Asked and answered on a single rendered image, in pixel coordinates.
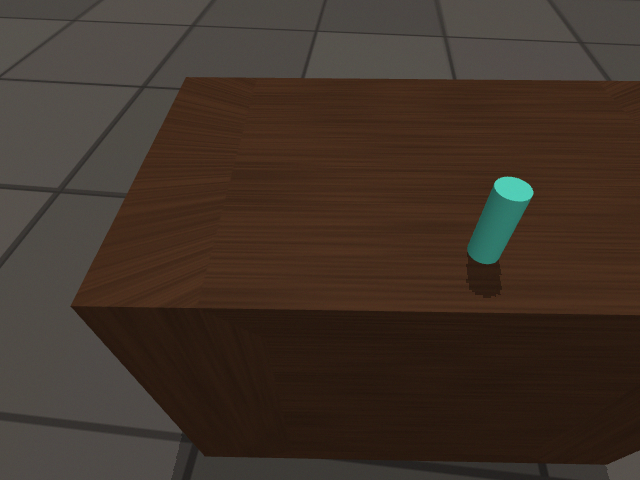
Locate can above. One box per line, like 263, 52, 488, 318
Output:
467, 177, 533, 264

